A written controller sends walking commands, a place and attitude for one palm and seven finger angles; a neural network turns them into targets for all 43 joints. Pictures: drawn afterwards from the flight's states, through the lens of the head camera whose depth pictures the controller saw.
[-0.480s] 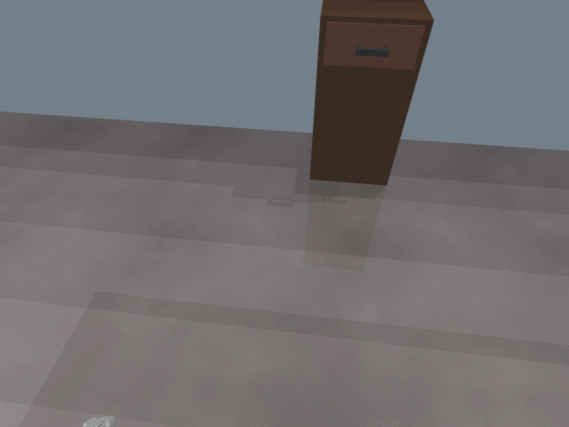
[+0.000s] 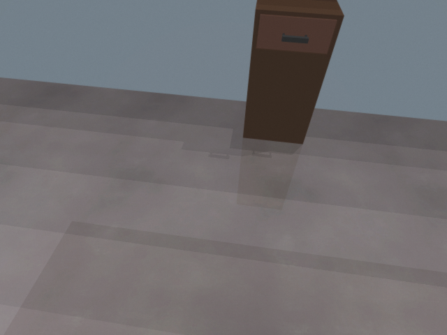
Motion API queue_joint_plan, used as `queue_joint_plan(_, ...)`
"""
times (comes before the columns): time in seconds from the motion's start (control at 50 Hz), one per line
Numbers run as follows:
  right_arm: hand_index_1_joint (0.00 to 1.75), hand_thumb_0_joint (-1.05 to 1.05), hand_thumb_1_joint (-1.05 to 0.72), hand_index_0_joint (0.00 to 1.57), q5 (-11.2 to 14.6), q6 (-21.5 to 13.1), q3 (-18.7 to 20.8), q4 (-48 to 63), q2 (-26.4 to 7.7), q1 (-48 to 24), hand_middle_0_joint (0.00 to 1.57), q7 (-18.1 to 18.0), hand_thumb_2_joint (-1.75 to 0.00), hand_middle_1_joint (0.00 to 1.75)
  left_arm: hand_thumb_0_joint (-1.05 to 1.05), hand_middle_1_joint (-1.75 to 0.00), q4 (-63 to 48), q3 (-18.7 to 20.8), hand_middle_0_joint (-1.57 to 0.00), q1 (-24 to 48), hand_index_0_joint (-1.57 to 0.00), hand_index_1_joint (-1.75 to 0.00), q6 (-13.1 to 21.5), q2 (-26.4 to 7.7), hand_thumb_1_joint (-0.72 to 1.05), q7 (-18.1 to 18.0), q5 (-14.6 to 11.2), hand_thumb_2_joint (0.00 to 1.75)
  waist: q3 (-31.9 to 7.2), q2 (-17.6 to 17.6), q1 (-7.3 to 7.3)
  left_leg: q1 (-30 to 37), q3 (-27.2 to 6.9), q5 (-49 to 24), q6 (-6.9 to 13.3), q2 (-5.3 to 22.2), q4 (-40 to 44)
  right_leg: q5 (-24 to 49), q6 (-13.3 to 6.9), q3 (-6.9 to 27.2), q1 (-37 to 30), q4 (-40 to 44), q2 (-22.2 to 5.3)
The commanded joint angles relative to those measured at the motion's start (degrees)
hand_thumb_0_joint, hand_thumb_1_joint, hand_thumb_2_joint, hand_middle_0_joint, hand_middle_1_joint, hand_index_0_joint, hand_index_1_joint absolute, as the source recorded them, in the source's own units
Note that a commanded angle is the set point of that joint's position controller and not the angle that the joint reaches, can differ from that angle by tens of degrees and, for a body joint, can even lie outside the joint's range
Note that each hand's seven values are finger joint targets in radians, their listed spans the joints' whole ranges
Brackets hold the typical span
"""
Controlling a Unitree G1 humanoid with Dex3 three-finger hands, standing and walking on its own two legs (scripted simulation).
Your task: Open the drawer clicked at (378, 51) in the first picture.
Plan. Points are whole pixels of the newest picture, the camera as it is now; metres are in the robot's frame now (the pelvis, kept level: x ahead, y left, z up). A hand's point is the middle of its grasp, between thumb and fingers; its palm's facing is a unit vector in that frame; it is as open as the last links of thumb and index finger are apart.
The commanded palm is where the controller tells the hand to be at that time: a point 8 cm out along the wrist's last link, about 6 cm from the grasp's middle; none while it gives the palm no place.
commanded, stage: stand and wait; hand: left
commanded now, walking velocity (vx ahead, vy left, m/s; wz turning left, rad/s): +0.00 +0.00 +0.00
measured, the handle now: (294, 37) +1.44 -0.28 -0.06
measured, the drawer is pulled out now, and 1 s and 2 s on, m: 0.00 0.00 0.00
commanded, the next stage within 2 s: look at it before walking up in 0.34 s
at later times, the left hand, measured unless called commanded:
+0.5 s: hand out of the picture +0.07 +0.25 -0.15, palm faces -0.03 -0.94 -0.33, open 7.4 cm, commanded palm none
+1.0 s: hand out of the picture +0.07 +0.25 -0.15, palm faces -0.03 -0.94 -0.33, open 7.4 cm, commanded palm none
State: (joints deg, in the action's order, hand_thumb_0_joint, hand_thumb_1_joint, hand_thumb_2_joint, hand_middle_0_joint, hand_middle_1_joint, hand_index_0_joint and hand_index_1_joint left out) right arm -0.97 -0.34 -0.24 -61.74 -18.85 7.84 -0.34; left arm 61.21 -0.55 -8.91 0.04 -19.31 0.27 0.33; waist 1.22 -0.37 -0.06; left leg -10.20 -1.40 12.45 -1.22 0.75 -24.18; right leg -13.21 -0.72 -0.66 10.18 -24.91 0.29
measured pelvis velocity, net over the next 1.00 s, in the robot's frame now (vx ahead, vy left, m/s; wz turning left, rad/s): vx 0.00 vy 0.01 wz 0.00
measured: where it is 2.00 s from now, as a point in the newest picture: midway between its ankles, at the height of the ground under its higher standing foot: outside the picture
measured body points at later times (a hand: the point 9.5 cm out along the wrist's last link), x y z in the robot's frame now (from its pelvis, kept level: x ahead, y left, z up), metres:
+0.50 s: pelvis +0.00 +0.01 +0.00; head -0.01 +0.01 +0.45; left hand +0.08 +0.30 -0.13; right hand +0.08 -0.29 -0.13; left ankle +0.01 +0.13 -0.74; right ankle +0.00 -0.11 -0.74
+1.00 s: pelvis +0.00 +0.01 +0.00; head +0.00 +0.01 +0.45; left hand +0.07 +0.30 -0.13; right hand +0.07 -0.29 -0.13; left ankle +0.01 +0.13 -0.74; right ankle +0.00 -0.11 -0.74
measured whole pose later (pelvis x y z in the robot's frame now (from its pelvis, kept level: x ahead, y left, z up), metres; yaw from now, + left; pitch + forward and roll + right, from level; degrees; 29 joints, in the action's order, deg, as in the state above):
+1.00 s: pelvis +0.00 +0.01 +0.00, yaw +0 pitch -2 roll +0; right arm -0.6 -0.5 -0.6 -63.9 -19.3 7.2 -0.1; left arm 62.7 -0.7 -8.4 0.2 -19.8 0.3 0.5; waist 1.5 -0.3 0.0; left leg -8.3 -1.1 10.7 -0.8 0.4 -20.8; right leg -11.4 -0.2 -0.3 8.4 -21.5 -0.1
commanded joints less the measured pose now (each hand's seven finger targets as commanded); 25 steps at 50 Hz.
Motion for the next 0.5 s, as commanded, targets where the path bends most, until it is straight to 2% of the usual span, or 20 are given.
queue_joint_plan(0.0, 0.3, 0.0, -0.9, 0.2, 0.32, -1.66, 2.45, 3.6, -11.93, -3.3, 0.2, -0.54, -0.9, 0.3, 0.0, -0.3, -3.65, 2.57, -0.2, 3.37, -0.2, -0.3, 1.36, -11.97, 0.9, -0.8, 0.17, 0.9, -2.95, 0.63, 0.18, 0.73, -4.81, -6.66, 2.84, 5.37, 3.87, 3.74, -1.6, 6.9, -0.13, 5.5, -6.89)
queue_joint_plan(0.16, 0.3, 0.0, -0.9, 0.2, 0.39, -1.76, 2.35, 2.33, -12.22, -3.17, 0.2, -0.5, -0.9, 0.3, 0.0, -0.3, -2.48, 2.38, -0.2, 2.99, -0.2, -0.3, 1.34, -12.17, 0.9, -0.8, 0.16, 0.9, -3.29, 0.57, 0.27, 1.24, -4.96, -7.28, 2.92, 5.74, 4.84, 4.59, -1.44, 6.61, -1.03, 5.84, -7.15)
queue_joint_plan(0.34, 0.3, 0.0, -0.9, 0.2, 0.41, -1.75, 2.27, 2.08, -12.56, -3.48, 0.2, -0.41, -0.9, 0.3, 0.0, -0.3, -2.37, 2.36, -0.2, 3.27, -0.2, -0.3, 1.13, -12.09, 0.9, -0.77, 0.31, 0.9, -1.56, 0.81, 0.33, 0.78, -5.49, -5.45, 3.0, 5.77, 6.31, 2.58, -1.15, 6.58, -0.22, 6.45, -6.79)
queue_joint_plan(0.48, 0.3, 0.0, -0.9, 0.2, 0.45, -1.79, 2.31, 2.11, -12.44, -3.47, 0.2, -0.34, -0.9, 0.3, 0.0, -0.3, -2.51, 2.32, -0.2, 3.1, -0.2, -0.3, 1.31, -12.11, 0.9, -0.78, 0.35, 0.9, -2.35, 0.05, 0.24, 1.81, -5.27, -6.93, 2.95, 5.7, 6.06, 3.99, -1.15, 6.66, -0.4, 6.78, -7.09)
